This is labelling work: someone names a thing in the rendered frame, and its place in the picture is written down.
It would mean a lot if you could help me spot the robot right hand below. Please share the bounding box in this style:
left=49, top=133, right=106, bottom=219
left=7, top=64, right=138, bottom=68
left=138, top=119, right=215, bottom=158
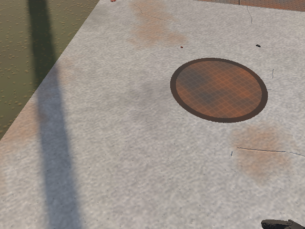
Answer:
left=261, top=219, right=305, bottom=229

